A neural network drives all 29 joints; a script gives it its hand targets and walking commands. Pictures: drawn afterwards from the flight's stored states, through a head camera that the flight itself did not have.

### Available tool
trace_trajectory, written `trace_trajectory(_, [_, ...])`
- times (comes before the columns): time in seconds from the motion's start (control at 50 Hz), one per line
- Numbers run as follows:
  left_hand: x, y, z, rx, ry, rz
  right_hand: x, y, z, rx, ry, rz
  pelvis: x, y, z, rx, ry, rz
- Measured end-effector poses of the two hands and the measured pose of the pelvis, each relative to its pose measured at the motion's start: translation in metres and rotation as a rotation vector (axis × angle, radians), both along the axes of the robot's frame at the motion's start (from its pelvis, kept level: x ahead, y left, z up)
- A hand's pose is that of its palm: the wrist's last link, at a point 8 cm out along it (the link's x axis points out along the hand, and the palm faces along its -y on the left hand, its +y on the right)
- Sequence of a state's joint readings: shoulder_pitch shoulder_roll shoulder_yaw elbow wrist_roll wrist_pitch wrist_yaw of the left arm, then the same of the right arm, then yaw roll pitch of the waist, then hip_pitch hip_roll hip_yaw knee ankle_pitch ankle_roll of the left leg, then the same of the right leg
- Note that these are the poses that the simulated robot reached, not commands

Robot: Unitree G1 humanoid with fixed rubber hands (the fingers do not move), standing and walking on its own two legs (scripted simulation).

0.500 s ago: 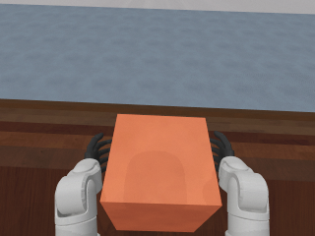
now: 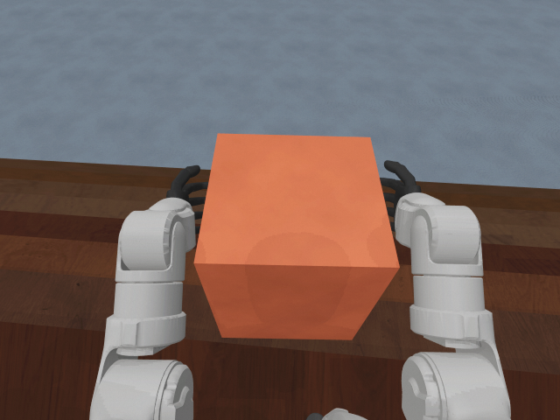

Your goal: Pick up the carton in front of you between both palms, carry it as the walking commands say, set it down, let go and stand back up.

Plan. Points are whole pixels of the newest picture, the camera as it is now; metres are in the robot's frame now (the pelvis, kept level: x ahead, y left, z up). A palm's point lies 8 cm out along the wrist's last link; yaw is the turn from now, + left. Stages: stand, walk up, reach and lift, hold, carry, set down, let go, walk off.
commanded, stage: carry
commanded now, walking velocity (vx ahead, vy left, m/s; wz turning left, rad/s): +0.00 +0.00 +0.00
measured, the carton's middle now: (290, 245) +0.36 +0.00 +0.04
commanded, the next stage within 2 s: none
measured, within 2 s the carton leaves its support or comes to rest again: neither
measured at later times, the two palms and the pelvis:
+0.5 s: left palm (171, 164) +0.44 +0.18 +0.13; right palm (380, 162) +0.44 -0.12 +0.13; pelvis +0.07 +0.03 +0.02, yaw +0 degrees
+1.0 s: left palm (148, 183) +0.39 +0.19 +0.14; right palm (376, 178) +0.40 -0.11 +0.15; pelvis +0.04 +0.04 +0.02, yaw +1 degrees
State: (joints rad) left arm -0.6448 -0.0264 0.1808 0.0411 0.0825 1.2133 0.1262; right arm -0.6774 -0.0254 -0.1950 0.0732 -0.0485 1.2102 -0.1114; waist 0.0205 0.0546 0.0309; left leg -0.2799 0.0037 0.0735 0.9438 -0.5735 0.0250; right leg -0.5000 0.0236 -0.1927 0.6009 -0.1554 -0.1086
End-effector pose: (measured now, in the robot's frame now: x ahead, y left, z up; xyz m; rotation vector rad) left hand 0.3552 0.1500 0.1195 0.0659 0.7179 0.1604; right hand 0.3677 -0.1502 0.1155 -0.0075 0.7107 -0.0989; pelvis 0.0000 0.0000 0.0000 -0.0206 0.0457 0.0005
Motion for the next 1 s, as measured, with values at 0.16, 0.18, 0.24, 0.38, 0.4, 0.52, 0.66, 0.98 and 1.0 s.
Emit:
trace_trajectory(0.16, [0.048,0.007,-0.021,-0.041,0.079,0.019,0.051,0.007,-0.013,-0.018,0.080,-0.007,0.033,0.000,0.010,0.022,0.021,0.003])
trace_trajectory(0.18, [0.053,0.007,-0.020,-0.046,0.074,0.017,0.055,0.007,-0.012,-0.017,0.075,-0.013,0.037,0.001,0.011,0.022,0.023,0.003])
trace_trajectory(0.24, [0.068,0.009,-0.016,-0.053,0.053,0.011,0.065,0.009,-0.008,-0.011,0.054,-0.031,0.048,0.007,0.011,0.020,0.032,0.003])
trace_trajectory(0.38, [0.084,0.017,0.002,-0.067,-0.004,0.005,0.074,0.017,0.008,0.003,-0.002,-0.059,0.063,0.020,0.013,0.014,0.039,0.002])
trace_trajectory(0.4, [0.085,0.018,0.005,-0.068,-0.006,0.005,0.074,0.018,0.011,0.005,-0.005,-0.061,0.065,0.022,0.014,0.013,0.039,0.002])
trace_trajectory(0.52, [0.083,0.027,0.012,-0.063,0.001,0.003,0.073,0.027,0.018,0.001,0.002,-0.055,0.071,0.030,0.016,0.008,0.030,0.002])
trace_trajectory(0.66, [0.072,0.038,0.014,-0.053,0.012,0.003,0.066,0.038,0.021,-0.016,0.013,-0.032,0.066,0.035,0.013,0.005,0.016,0.009])
trace_trajectory(0.98, [0.035,0.041,0.024,-0.037,0.029,-0.002,0.031,0.041,0.030,-0.024,0.029,-0.016,0.041,0.037,0.015,0.013,-0.029,0.014])
trace_trajectory(1.0, [0.034,0.041,0.025,-0.037,0.029,-0.003,0.029,0.041,0.031,-0.025,0.030,-0.017,0.040,0.037,0.016,0.013,-0.030,0.014])
